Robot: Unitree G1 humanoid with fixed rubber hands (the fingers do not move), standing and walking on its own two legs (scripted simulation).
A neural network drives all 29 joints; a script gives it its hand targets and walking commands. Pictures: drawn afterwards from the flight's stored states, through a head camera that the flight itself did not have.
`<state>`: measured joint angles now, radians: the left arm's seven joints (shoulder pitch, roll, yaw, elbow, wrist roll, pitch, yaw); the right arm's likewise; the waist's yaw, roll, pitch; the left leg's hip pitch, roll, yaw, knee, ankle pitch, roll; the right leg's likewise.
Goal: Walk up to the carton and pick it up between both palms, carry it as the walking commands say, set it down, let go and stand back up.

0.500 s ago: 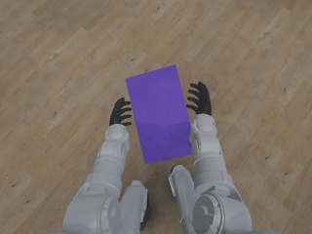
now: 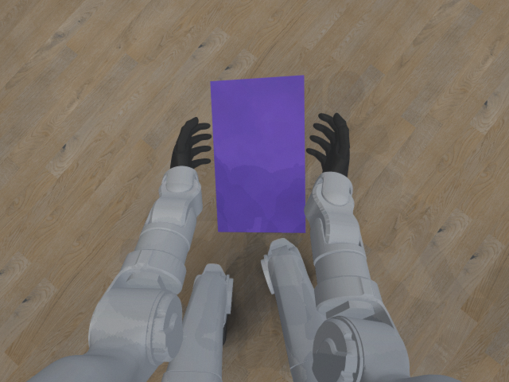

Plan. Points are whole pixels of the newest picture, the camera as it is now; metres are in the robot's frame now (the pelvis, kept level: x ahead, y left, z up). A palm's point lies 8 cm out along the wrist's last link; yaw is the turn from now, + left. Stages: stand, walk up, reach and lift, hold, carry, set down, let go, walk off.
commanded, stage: set down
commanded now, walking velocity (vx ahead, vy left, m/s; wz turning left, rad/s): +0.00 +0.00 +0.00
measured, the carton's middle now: (265, 155) +0.44 -0.07 -0.24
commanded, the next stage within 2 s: none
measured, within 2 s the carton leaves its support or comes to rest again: neither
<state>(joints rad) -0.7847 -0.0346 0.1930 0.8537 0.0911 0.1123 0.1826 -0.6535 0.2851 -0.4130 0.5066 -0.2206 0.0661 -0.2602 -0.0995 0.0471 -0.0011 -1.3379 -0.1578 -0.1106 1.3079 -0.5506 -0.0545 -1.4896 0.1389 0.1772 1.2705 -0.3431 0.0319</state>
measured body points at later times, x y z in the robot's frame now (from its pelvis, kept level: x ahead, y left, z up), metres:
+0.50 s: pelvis -0.03 +0.03 -0.08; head +0.27 -0.01 +0.25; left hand +0.46 +0.07 -0.22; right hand +0.41 -0.16 -0.21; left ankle +0.03 +0.14 -0.60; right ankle +0.11 -0.11 -0.60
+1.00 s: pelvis -0.06 +0.02 -0.14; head +0.30 -0.05 +0.10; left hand +0.48 +0.05 -0.33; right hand +0.41 -0.18 -0.33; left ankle +0.03 +0.14 -0.60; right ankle +0.11 -0.11 -0.60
